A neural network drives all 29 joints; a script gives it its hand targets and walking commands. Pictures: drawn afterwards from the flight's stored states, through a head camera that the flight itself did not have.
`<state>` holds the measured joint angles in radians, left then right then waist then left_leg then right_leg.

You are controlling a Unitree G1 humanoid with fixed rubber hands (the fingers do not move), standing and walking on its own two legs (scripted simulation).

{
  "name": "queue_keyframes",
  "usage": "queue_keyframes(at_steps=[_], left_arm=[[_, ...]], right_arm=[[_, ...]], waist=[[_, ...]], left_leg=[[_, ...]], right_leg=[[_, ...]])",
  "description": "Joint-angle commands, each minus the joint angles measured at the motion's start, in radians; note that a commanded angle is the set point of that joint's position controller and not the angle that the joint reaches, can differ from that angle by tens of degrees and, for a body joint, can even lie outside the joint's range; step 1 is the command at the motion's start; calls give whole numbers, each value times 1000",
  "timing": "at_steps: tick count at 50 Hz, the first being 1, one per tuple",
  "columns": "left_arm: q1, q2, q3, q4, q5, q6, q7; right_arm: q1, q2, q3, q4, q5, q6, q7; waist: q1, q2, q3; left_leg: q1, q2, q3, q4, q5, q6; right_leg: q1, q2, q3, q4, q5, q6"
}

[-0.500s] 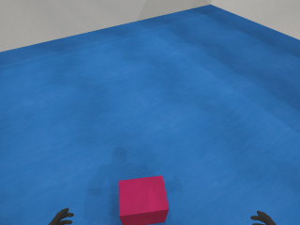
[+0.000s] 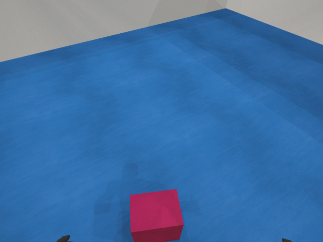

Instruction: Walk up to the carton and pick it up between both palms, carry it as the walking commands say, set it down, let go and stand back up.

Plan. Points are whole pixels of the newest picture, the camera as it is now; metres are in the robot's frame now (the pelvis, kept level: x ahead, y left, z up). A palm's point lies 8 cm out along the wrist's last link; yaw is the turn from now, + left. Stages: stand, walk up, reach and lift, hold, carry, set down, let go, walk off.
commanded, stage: stand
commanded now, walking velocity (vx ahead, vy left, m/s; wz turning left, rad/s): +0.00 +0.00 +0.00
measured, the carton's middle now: (155, 218) +0.39 +0.06 -0.64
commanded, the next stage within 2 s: none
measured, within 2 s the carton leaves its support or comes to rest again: neither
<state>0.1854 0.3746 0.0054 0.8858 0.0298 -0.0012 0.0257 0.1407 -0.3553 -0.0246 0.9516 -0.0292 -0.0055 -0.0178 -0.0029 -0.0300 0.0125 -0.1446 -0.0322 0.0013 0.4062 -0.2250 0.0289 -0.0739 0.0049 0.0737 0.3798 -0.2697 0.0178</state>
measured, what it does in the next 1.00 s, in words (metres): stands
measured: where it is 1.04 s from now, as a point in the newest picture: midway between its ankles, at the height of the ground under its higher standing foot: outside the picture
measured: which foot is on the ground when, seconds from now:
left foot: down 0.00-1.00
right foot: down 0.00-1.00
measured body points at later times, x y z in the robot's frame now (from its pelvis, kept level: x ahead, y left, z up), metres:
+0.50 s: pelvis -0.01 +0.00 +0.00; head -0.02 +0.01 +0.45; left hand +0.08 +0.31 -0.12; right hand +0.09 -0.32 -0.11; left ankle +0.00 +0.10 -0.74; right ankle -0.04 -0.13 -0.74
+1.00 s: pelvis -0.01 +0.00 +0.00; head -0.02 +0.01 +0.45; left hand +0.08 +0.31 -0.12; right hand +0.09 -0.32 -0.11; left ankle +0.00 +0.10 -0.74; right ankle -0.04 -0.13 -0.74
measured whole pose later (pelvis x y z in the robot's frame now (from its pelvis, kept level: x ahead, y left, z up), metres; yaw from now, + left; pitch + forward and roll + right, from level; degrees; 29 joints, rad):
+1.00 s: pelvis -0.01 +0.00 +0.00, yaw +1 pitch -3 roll +0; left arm 0.14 0.40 0.00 1.01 0.02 -0.01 0.01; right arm 0.10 -0.39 -0.01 1.06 -0.01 -0.01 -0.01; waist 0.00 -0.02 0.03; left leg -0.13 -0.03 -0.01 0.35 -0.17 0.03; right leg -0.06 0.01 0.06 0.32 -0.22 0.01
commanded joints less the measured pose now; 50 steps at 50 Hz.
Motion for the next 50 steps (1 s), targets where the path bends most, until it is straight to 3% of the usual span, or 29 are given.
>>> queue_keyframes(at_steps=[1, 16, 50], left_arm=[[-28, 152, 31, -36, -1, -13, 3], [-38, 168, 29, 27, -5, -16, -3], [-68, 188, 26, 88, -12, -18, -8]], right_arm=[[-40, -172, -32, -36, 2, -11, -3], [-52, -189, -25, 16, 8, -14, 2], [-73, -211, -16, 64, 17, -17, 3]], waist=[[-1, 27, -12], [-1, 28, -2], [-2, 30, -11]], left_leg=[[46, 128, -121, -68, 190, -6], [45, 135, -134, -95, 147, -2], [59, 144, -138, -110, 191, 3]], right_leg=[[-69, -94, 67, -62, 176, -22], [-68, -100, 73, -90, 147, -28], [-45, -113, 68, -111, 169, -34]])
